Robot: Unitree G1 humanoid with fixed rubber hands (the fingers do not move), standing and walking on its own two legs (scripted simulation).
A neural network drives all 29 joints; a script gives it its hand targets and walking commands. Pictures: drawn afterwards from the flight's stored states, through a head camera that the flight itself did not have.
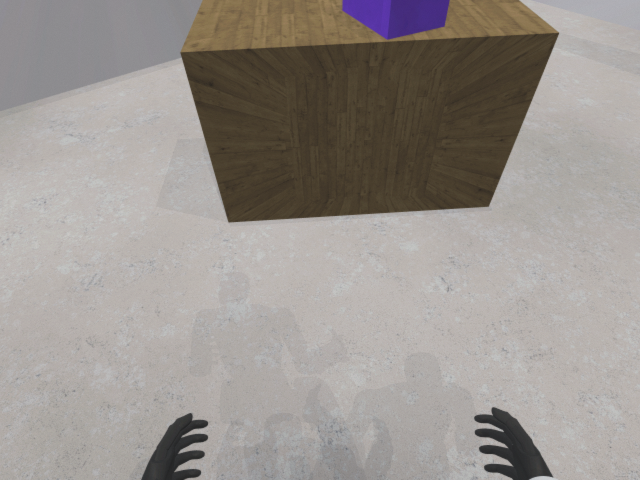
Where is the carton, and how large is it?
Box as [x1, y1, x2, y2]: [342, 0, 449, 39]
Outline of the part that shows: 342,10 387,39 444,26 449,0 343,0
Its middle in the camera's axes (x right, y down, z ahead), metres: +0.25 -0.81 +1.28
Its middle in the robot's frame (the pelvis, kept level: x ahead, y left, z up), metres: +1.51 -0.23 +0.06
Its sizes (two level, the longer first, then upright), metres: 0.302 0.220 0.166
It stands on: a pedestal, 0.75 m high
